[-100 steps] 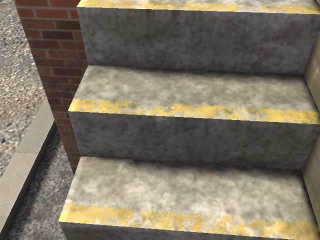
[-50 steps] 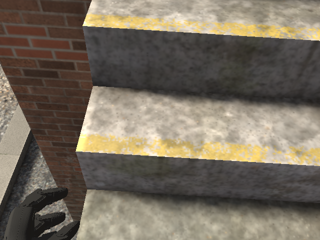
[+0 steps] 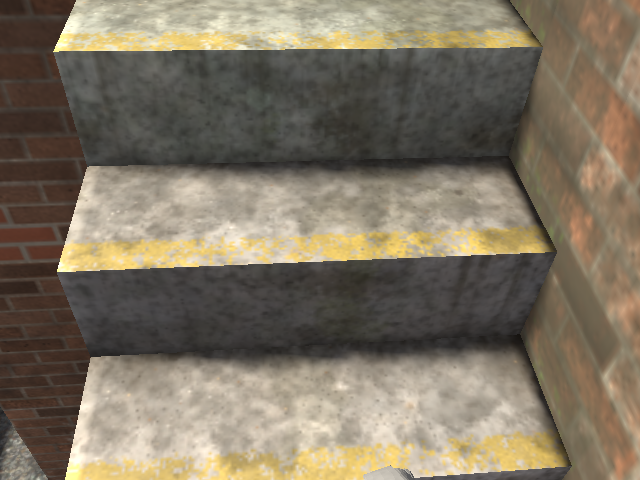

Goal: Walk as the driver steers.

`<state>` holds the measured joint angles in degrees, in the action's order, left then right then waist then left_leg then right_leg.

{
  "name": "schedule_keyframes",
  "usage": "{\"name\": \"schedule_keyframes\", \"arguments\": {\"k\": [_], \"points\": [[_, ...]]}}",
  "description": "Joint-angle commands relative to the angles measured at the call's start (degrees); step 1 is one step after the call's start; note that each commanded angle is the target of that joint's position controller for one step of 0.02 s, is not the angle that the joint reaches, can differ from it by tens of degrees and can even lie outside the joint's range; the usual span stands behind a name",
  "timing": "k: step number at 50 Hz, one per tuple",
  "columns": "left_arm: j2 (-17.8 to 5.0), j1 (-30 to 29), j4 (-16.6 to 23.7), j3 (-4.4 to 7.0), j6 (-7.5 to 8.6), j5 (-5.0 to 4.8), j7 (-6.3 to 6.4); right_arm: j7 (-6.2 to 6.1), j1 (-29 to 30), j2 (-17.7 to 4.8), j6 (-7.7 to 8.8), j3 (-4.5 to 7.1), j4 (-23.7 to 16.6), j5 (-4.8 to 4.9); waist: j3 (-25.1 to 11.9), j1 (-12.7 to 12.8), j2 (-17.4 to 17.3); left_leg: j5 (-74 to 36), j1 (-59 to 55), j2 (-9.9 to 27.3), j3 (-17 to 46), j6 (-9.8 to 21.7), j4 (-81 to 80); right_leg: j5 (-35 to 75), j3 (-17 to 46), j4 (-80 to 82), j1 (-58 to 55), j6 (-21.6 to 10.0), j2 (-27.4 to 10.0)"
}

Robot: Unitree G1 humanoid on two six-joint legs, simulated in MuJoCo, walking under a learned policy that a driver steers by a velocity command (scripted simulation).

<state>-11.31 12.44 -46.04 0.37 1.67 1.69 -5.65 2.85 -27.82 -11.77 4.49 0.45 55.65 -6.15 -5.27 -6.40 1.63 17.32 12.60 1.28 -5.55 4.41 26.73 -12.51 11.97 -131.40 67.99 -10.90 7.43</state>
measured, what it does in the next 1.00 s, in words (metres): climbs: right foot 0.20 m higher, then left foot 0.20 m higher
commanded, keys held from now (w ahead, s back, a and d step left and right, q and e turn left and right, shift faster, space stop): w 1.00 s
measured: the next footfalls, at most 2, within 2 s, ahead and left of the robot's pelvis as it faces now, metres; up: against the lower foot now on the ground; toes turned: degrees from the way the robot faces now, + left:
right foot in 0.24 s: +0.25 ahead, -0.24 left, +0.20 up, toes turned +1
left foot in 0.86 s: +0.52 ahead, +0.03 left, +0.41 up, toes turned +7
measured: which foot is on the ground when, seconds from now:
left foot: down 0.00-0.26, up 0.28-0.84, down 0.86-1.00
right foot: up 0.00-0.22, down 0.24-0.88, up 0.90-1.00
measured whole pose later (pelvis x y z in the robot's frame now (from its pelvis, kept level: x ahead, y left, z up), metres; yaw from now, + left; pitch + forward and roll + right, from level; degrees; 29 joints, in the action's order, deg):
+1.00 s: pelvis +0.43 -0.05 +0.32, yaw +2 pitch +6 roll +3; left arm -13.8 17.3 -54.3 4.0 6.7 0.7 -1.8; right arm 3.5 -3.1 -8.8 1.5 -0.6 48.6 -1.0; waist -7.4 -1.5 3.1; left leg 28.4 40.6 -2.1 -10.4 6.2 63.0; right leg 5.0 9.1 -110.3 43.0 -7.5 3.4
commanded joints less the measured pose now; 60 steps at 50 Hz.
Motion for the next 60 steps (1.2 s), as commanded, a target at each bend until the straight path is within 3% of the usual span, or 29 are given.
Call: {"name": "schedule_keyframes", "arguments": {"k": [1,5,8,12,13,14,15,16,17,19,20,22,23,29,34,37,40,42,43,44,45,46,48,49,50,53,54,58,60], "points": [[2.19,2.98,3.31,-2.34,-0.29,1.12,-2.31,0.72,-2.64,-1.82,0.64,-1.33,2.75,-0.39,6.96,6.02,-5.29,9.83,-4.74,17.8,18.27,11.6,-15.1,0.93,-5.2,-9.41,26.98,-2.33,-6.26],[0.44,-16.72,13.27,-3.84,-2.27,-2.66,-0.56,-0.34,-8.66,-3.18,1.83,-1.92,5.57,-4.66,5.12,1.93,-8.5,7.62,6.22,14.76,9.03,4.67,-20.95,1.6,-13.02,17.29,15.0,-1.1,-13.62],[0.94,-16.77,14.05,-5.24,-4.62,-0.83,-2.04,1.73,-6.69,-11.24,0.55,-0.31,6.34,0.78,3.46,6.05,-13.91,2.74,14.46,19.58,10.23,8.23,-29.03,-19.56,-15.77,32.9,-5.52,1.1,-10.67],[-8.92,3.87,11.75,-1.14,-2.63,-0.41,-1.64,5.46,5.51,-21.22,1.85,4.38,5.34,3.49,-15.18,20.09,-18.61,-110.79,-14.65,20.46,5.94,10.06,2.76,-11.36,-15.97,61.34,-24.85,1.59,0.48],[-13.99,20.18,4.07,1.85,-3.51,0.47,0.46,7.05,5.92,-17.14,0.3,4.1,6.52,1.82,-23.73,22.68,-11.02,-90.64,4.17,15.2,5.01,7.19,26.34,1.1,2.04,81.08,-49.87,-3.78,-2.02],[-16.95,29.6,-3.74,2.5,-4.13,0.73,1.61,9.06,-1.2,-2.4,-1.75,0.36,4.48,-2.49,-28.87,18.28,6.48,-31.99,34.8,1.21,11.31,5.73,43.65,-14.74,41.15,104.69,-71.32,-11.65,-18.72],[-14.44,31.17,-4.58,2.24,-3.88,2.33,0.79,7.97,7.0,-2.72,-2.36,1.4,3.77,2.48,-15.49,22.18,9.05,-32.0,45.82,-2.73,23.27,6.54,66.23,-41.18,51.43,108.5,-59.05,-7.17,-20.83],[-13.46,26.64,-6.39,2.81,-1.92,0.61,0.63,4.68,14.45,1.96,-1.38,0.75,0.24,5.27,-2.71,19.01,13.11,-29.67,52.62,-2.73,21.74,5.89,74.42,-42.05,39.83,105.21,-48.22,-6.31,-19.52],[-9.93,12.84,-6.31,4.0,0.06,-4.19,9.34,1.47,22.38,-1.27,-1.83,2.92,-3.9,3.58,-6.27,11.51,-2.74,-17.76,31.79,-4.36,17.61,1.01,76.13,-41.92,41.46,114.43,-44.84,-1.06,-21.52],[-1.2,0.48,-7.63,0.86,2.2,-4.0,12.21,-0.01,15.85,0.68,-4.86,1.99,-4.8,2.13,0.92,1.02,0.4,-21.69,35.96,-5.33,20.36,-1.27,86.87,-36.46,30.61,106.08,-33.21,2.31,-21.66],[-0.17,-15.29,-2.03,-0.72,3.4,0.84,2.55,-1.1,12.16,0.68,-4.69,0.96,-0.29,8.42,14.79,3.51,30.01,-16.76,54.31,-5.49,27.19,3.58,92.04,-34.39,7.23,99.8,-23.88,-0.99,-13.48],[4.81,3.04,-10.11,-1.44,3.76,2.38,-2.53,-0.17,7.91,3.08,-5.1,-0.45,-3.99,7.56,5.97,3.96,4.18,-19.11,59.45,-4.13,20.41,9.35,93.63,-12.96,5.7,103.46,-37.18,-1.84,-16.55],[3.85,2.88,-11.39,-1.04,3.58,2.01,-2.85,-0.58,7.14,5.57,-4.84,-1.36,-4.26,7.48,4.54,3.24,0.86,-15.92,62.51,-3.38,19.15,9.97,94.3,-11.2,4.71,105.59,-39.18,-1.57,-17.77],[0.97,18.68,-20.51,-2.48,3.36,5.72,-2.23,-0.98,19.46,2.79,-5.61,-3.95,-12.0,6.79,4.21,7.73,0.18,-12.8,93.93,-1.13,13.04,9.7,115.47,-11.39,3.72,111.42,-57.27,-1.22,-21.05],[-1.38,23.6,-21.56,-2.25,4.44,5.83,-1.98,0.71,34.55,-0.13,-7.44,-4.18,-18.73,6.19,3.83,8.09,4.81,-17.37,87.94,10.62,1.12,6.93,98.14,-9.68,-1.29,120.65,-47.2,0.28,-21.33],[0.89,25.94,-24.12,-2.38,3.85,4.49,-2.66,1.77,45.01,2.13,-7.78,-5.63,-21.58,3.74,3.2,9.18,5.12,-7.66,76.26,11.45,-3.35,10.14,88.11,4.41,-5.59,126.36,-46.62,-1.01,-23.45],[-10.34,16.46,-21.29,-0.36,6.1,1.43,-2.63,4.43,42.66,1.76,-10.14,-6.31,-22.74,2.99,-8.27,1.1,12.77,-2.56,40.0,1.39,-9.31,6.45,66.65,83.87,-10.32,120.97,-45.29,-5.44,-25.11],[-13.83,13.15,-17.99,1.04,6.9,0.48,-3.67,4.24,33.97,-5.34,-9.12,-4.01,-21.1,4.91,-9.95,-2.89,16.78,3.49,30.39,-7.55,-13.01,3.25,39.76,108.36,-12.9,111.08,-66.8,-4.74,-23.13],[-8.89,11.98,-13.46,2.93,7.84,-4.48,6.21,1.4,20.21,3.95,-7.08,-3.31,-15.45,4.21,-15.44,-4.48,9.52,28.02,15.82,-9.28,0.16,5.83,37.42,113.04,-14.89,93.26,-69.63,-0.67,-24.83],[-8.52,10.79,-11.47,2.83,8.79,-3.64,9.27,0.14,10.4,-1.39,-5.22,-1.94,-14.2,2.79,-19.02,-8.04,3.12,14.43,7.76,-1.73,8.41,6.89,31.24,95.96,-13.77,79.65,-63.89,0.91,-26.06],[0.92,10.71,-8.67,1.61,8.42,-5.03,9.39,-1.45,9.37,-6.13,-4.58,0.41,-8.32,2.36,-14.89,-4.45,-14.57,13.2,-3.4,12.67,36.09,10.76,14.49,37.73,-17.03,58.45,-34.22,5.5,-13.14],[1.29,11.47,-8.31,2.15,8.36,-2.64,9.21,-1.91,13.18,-8.19,-3.57,2.06,-9.45,3.54,-18.07,-2.73,-11.85,-3.16,-6.93,18.84,49.78,14.7,2.49,16.16,-6.57,21.78,-23.59,8.16,-3.88],[2.24,2.33,1.66,2.39,6.4,-0.2,9.44,-1.47,14.66,-7.63,-1.68,3.66,-3.62,4.01,-9.99,3.14,-8.04,6.87,0.79,14.99,40.03,10.4,2.67,15.73,2.18,2.58,-11.88,3.45,-5.71],[-4.24,10.03,-9.45,4.01,3.65,0.22,0.11,1.37,8.85,-6.76,-2.51,1.3,-3.63,6.63,8.42,-0.89,-7.98,-10.16,15.4,11.67,41.18,11.12,2.68,18.7,12.26,3.3,-1.46,1.86,1.32],[-1.33,9.55,-6.13,3.29,2.89,-1.01,-2.67,2.32,13.92,-7.04,-3.02,1.6,-1.39,6.74,7.08,5.25,-5.69,-20.77,13.66,13.51,31.6,9.26,2.06,13.23,9.03,-1.51,3.89,-1.59,1.1],[2.27,10.59,-4.8,0.69,1.84,0.39,-2.71,2.66,20.86,0.41,-2.18,-0.11,0.44,3.07,2.85,14.27,3.48,-8.08,16.44,9.45,15.39,0.39,-3.6,19.5,4.67,8.36,5.9,-4.74,-3.63],[2.75,10.21,-4.92,0.0,1.91,-0.3,-3.25,1.49,18.4,-0.14,-1.73,0.11,2.34,2.84,2.37,13.7,-4.26,-7.44,13.9,8.59,14.06,-0.27,-5.69,12.98,0.99,-4.05,9.16,-4.34,-1.64],[0.74,-2.16,1.52,-0.9,2.45,-3.36,-2.43,0.9,2.71,-4.3,-0.09,0.18,8.5,-1.1,2.88,10.84,1.21,-7.98,8.69,5.97,6.06,-7.66,-8.08,20.55,-5.65,6.23,14.94,-3.6,-1.66],[1.42,-10.7,7.04,-1.51,0.26,-5.18,-0.92,0.93,-3.75,-5.19,-0.6,-0.07,10.28,-0.95,2.39,7.8,-5.67,-13.71,4.08,8.32,7.03,-5.98,-12.57,17.86,-9.28,10.53,17.8,-1.78,-2.92]]}}
Keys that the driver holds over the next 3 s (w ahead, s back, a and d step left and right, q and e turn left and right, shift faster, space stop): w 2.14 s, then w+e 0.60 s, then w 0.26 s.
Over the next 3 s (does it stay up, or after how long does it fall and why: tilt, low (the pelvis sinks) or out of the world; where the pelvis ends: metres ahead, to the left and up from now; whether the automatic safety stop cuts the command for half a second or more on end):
stays up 1.46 -0.03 1.19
